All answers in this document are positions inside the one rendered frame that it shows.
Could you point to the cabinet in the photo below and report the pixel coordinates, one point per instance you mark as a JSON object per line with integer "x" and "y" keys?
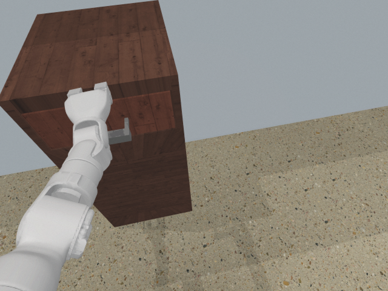
{"x": 126, "y": 46}

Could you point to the robot left hand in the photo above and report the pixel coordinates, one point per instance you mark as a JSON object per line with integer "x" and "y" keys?
{"x": 95, "y": 103}

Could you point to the robot left upper arm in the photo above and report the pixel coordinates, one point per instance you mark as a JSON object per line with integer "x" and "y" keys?
{"x": 56, "y": 231}

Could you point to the left robot forearm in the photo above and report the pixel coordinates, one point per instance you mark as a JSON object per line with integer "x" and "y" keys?
{"x": 81, "y": 172}

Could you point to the handle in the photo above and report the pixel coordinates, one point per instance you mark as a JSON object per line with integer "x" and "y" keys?
{"x": 120, "y": 135}

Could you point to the drawer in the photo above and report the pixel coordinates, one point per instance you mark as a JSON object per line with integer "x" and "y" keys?
{"x": 146, "y": 113}

